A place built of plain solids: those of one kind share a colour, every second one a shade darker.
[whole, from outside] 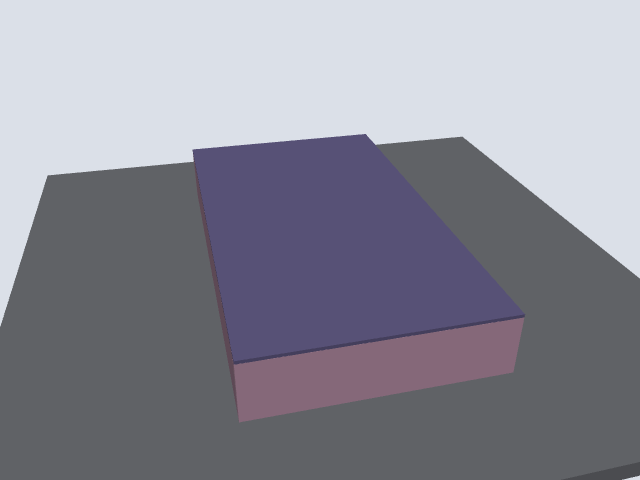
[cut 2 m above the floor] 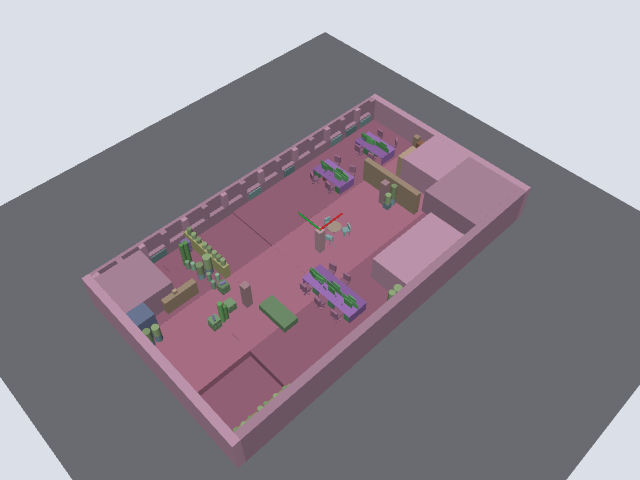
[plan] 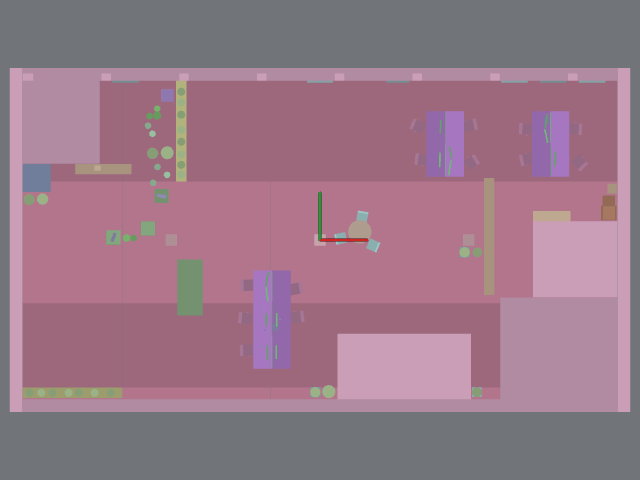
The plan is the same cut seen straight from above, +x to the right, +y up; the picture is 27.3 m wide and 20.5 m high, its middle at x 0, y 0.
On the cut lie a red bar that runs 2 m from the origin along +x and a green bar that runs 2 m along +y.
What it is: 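An open-plan office floor, part of it under refit; desks in benches, packed with the room that their use needs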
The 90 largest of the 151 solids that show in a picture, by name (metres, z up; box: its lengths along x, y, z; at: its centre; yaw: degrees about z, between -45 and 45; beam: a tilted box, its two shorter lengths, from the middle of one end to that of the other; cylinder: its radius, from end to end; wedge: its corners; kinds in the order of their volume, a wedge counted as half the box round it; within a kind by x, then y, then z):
{
 "floor_1": {"box": [4.25, 3.6, 0.44], "at": [-10.58, -4.5, 0.17]},
 "floor_2": {"box": [4.25, 0.5, 1.03], "at": [-10.57, -6.55, 0.46]},
 "floor_3": {"box": [4.25, 5.2, 1.03], "at": [-10.57, -0.1, 0.46]},
 "floor_4": {"box": [4.25, 4.3, 1.03], "at": [-10.57, 4.65, 0.46]},
 "floor_5": {"box": [2.75, 0.5, 1.03], "at": [-7.08, -6.55, 0.46]},
 "floor_6": {"box": [2.75, 5.2, 1.03], "at": [-7.08, -0.1, 0.46]},
 "floor_7": {"box": [2.75, 4.3, 1.03], "at": [-7.08, 4.65, 0.46]},
 "floor_8": {"box": [2.75, 3.6, 1.03], "at": [-7.07, -4.5, 0.46]},
 "floor_9": {"box": [3.6, 0.5, 1.03], "at": [-3.9, -6.55, 0.46]},
 "floor_10": {"box": [3.6, 3.6, 1.03], "at": [-3.9, -4.5, 0.46]},
 "floor_11": {"box": [3.6, 5.2, 1.03], "at": [-3.9, -0.1, 0.46]},
 "floor_12": {"box": [3.6, 4.3, 0.92], "at": [-3.9, 4.65, 0.41]},
 "floor_13": {"box": [14.8, 0.5, 1.03], "at": [5.3, -6.55, 0.46]},
 "floor_14": {"box": [14.8, 3.6, 1.03], "at": [5.3, -4.5, 0.46]},
 "floor_15": {"box": [14.8, 5.2, 1.03], "at": [5.3, -0.1, 0.46]},
 "floor_16": {"box": [14.8, 4.3, 1.03], "at": [5.3, 4.65, 0.46]},
 "wall_1": {"box": [0.55, 14.7, 3.7], "at": [-12.97, 0.0, 1.8]},
 "wall_2": {"box": [0.46, 0.31, 1.58], "at": [-12.47, 6.96, 2.63]},
 "wall_3": {"box": [3.3, 3.55, 2.68], "at": [-11.05, 5.03, 2.32]},
 "wall_4": {"box": [0.41, 0.31, 1.58], "at": [-10.79, 6.96, 2.63]},
 "wall_5": {"box": [0.41, 0.31, 1.58], "at": [-9.13, 6.96, 2.63]},
 "wall_6": {"box": [0.41, 0.31, 1.58], "at": [-7.47, 6.96, 2.63]},
 "wall_7": {"box": [0.41, 0.31, 1.58], "at": [-5.81, 6.96, 2.63]},
 "wall_8": {"box": [0.41, 0.31, 1.58], "at": [-4.15, 6.96, 2.63]},
 "wall_9": {"box": [0.41, 0.31, 1.58], "at": [-2.49, 6.96, 2.63]},
 "wall_10": {"box": [0.41, 0.31, 1.58], "at": [-0.83, 6.96, 2.63]},
 "wall_11": {"box": [25.4, 0.55, 3.7], "at": [0.0, -7.08, 1.8]},
 "wall_12": {"box": [25.4, 0.55, 1.89], "at": [0.0, 7.08, 0.89]},
 "wall_13": {"box": [25.4, 0.24, 1.58], "at": [0.0, 7.23, 2.63]},
 "wall_14": {"box": [0.41, 0.31, 1.58], "at": [0.83, 6.96, 2.63]},
 "wall_15": {"box": [0.41, 0.31, 1.58], "at": [2.49, 6.96, 2.63]},
 "wall_16": {"box": [5.7, 2.8, 2.68], "at": [3.6, -5.4, 2.32]},
 "wall_17": {"box": [0.41, 0.31, 1.58], "at": [4.15, 6.96, 2.63]},
 "wall_18": {"box": [0.41, 0.31, 1.58], "at": [5.81, 6.96, 2.63]},
 "wall_19": {"box": [0.41, 0.31, 1.58], "at": [7.47, 6.96, 2.63]},
 "wall_20": {"box": [0.41, 0.31, 1.58], "at": [9.13, 6.96, 2.63]},
 "wall_21": {"box": [5.0, 4.35, 2.68], "at": [10.2, -4.62, 2.32]},
 "wall_22": {"box": [0.41, 0.31, 1.58], "at": [10.79, 6.96, 2.63]},
 "wall_23": {"box": [3.6, 3.25, 2.68], "at": [10.9, -0.82, 2.32]},
 "wall_24": {"box": [0.46, 0.31, 1.58], "at": [12.47, 6.96, 2.63]},
 "wall_25": {"box": [0.55, 14.7, 3.7], "at": [12.97, 0.0, 1.8]},
 "roof_1": {"box": [26.5, 14.7, 0.2], "at": [0.0, 0.0, 3.75]},
 "store_1": {"box": [2.4, 0.44, 1.15], "at": [-9.25, 3.03, 1.55]},
 "store_2": {"box": [0.44, 5.0, 1.94], "at": [7.22, 0.15, 1.95]},
 "store_3": {"box": [1.6, 0.44, 1.94], "at": [9.9, 1.02, 1.95]},
 "store_4": {"box": [0.4, 0.42, 1.17], "at": [12.48, 2.19, 1.56]},
 "joinery_1": {"box": [4.25, 0.45, 0.95], "at": [-10.57, -6.53, 1.46]},
 "joinery_2": {"box": [0.45, 4.3, 1.1], "at": [-5.92, 4.65, 1.53]},
 "booth_1": {"box": [1.2, 1.2, 2.28], "at": [-12.1, 2.65, 2.12]},
 "column_1": {"box": [0.49, 0.49, 2.68], "at": [-6.35, 0.0, 2.32]},
 "column_2": {"box": [0.49, 0.49, 2.68], "at": [0.0, 0.0, 2.32]},
 "column_3": {"box": [0.49, 0.49, 2.68], "at": [6.35, 0.0, 2.32]},
 "plant_1": {"cylinder": 0.24, "from": [-12.43, 1.73, 1.55], "to": [-12.43, 1.73, 2.49]},
 "plant_2": {"cylinder": 0.24, "from": [-11.85, 1.75, 1.59], "to": [-11.85, 1.75, 2.28]},
 "plant_3": {"cylinder": 0.17, "from": [-10.73, -6.53, 1.93], "to": [-10.73, -6.53, 2.44]},
 "plant_4": {"cylinder": 0.24, "from": [-7.15, 3.7, 1.45], "to": [-7.15, 3.7, 2.27]},
 "plant_5": {"cylinder": 0.28, "from": [-6.53, 3.73, 1.45], "to": [-6.53, 3.73, 2.51]},
 "plant_6": {"cylinder": 0.17, "from": [-5.92, 2.8, 2.08], "to": [-5.92, 2.8, 2.55]},
 "plant_7": {"cylinder": 0.17, "from": [-5.92, 3.21, 2.08], "to": [-5.92, 3.21, 2.54]},
 "plant_8": {"cylinder": 0.17, "from": [-5.92, 3.66, 2.08], "to": [-5.92, 3.66, 2.55]},
 "plant_9": {"cylinder": 0.17, "from": [-5.92, 4.2, 2.08], "to": [-5.92, 4.2, 2.53]},
 "plant_10": {"cylinder": 0.17, "from": [-5.92, 6.33, 2.08], "to": [-5.92, 6.33, 2.62]},
 "plant_11": {"cylinder": 0.22, "from": [-0.2, -6.5, 1.45], "to": [-0.2, -6.5, 2.78]},
 "plant_12": {"cylinder": 0.28, "from": [0.38, -6.47, 1.45], "to": [0.38, -6.47, 2.68]},
 "plant_13": {"cylinder": 0.22, "from": [6.17, -0.53, 1.46], "to": [6.17, -0.53, 2.27]},
 "plant_14": {"cylinder": 0.21, "from": [6.7, -6.5, 1.58], "to": [6.7, -6.5, 2.48]},
 "plant_15": {"cylinder": 0.21, "from": [6.72, -0.53, 1.59], "to": [6.72, -0.53, 2.76]},
 "stack_1": {"box": [0.6, 0.6, 0.13], "at": [-8.82, 0.11, 1.68]},
 "stack_2": {"box": [0.6, 0.6, 0.13], "at": [-7.34, 0.5, 1.52]},
 "stack_3": {"box": [1.1, 2.4, 0.51], "at": [-5.55, -2.03, 1.23]},
 "copier_1": {"box": [0.66, 0.62, 1.02], "at": [12.33, 1.15, 1.49]},
 "copier_2": {"box": [0.54, 0.44, 0.96], "at": [12.33, 1.68, 1.46]},
 "copier_3": {"box": [0.52, 0.58, 0.14], "at": [12.34, 1.15, 2.07]},
 "roll_1": {"cylinder": 0.16, "from": [-8.26, 0.08, 0.98], "to": [-8.26, 0.08, 2.85]},
 "roll_2": {"cylinder": 0.14, "from": [-7.95, 0.08, 0.98], "to": [-7.95, 0.08, 2.29]},
 "roll_3": {"cylinder": 0.14, "from": [-7.28, 5.29, 0.98], "to": [-7.28, 5.29, 2.98]},
 "roll_4": {"cylinder": 0.17, "from": [-6.95, 5.32, 0.98], "to": [-6.95, 5.32, 2.92]},
 "radiator_1": {"box": [1.15, 0.09, 0.59], "at": [-8.3, 6.75, 1.41]},
 "radiator_2": {"box": [1.12, 0.09, 0.59], "at": [0.0, 6.75, 1.41]},
 "radiator_3": {"box": [0.99, 0.09, 0.59], "at": [3.32, 6.75, 1.41]},
 "radiator_4": {"box": [1.15, 0.09, 0.59], "at": [8.3, 6.75, 1.41]},
 "radiator_5": {"box": [1.15, 0.09, 0.59], "at": [9.96, 6.75, 1.41]},
 "radiator_6": {"box": [1.15, 0.09, 0.59], "at": [11.62, 6.75, 1.41]},
 "tub_1": {"cylinder": 0.24, "from": [-11.85, 1.75, 0.98], "to": [-11.85, 1.75, 1.59]},
 "tub_2": {"box": [0.44, 0.44, 0.49], "at": [6.17, -0.52, 1.22]},
 "cone_1": {"cylinder": 0.14, "from": [-7.34, 4.88, 0.98], "to": [-7.34, 4.88, 1.68]},
 "cone_2": {"cylinder": 0.14, "from": [-7.16, 4.54, 0.98], "to": [-7.16, 4.54, 1.67]},
 "cone_3": {"cylinder": 0.14, "from": [-7.12, 2.44, 0.98], "to": [-7.12, 2.44, 1.69]},
 "cone_4": {"cylinder": 0.14, "from": [-6.94, 3.12, 0.98], "to": [-6.94, 3.12, 1.7]},
 "boxes_1": {"box": [0.52, 0.52, 0.19], "at": [-6.51, 6.17, 1.83]}
}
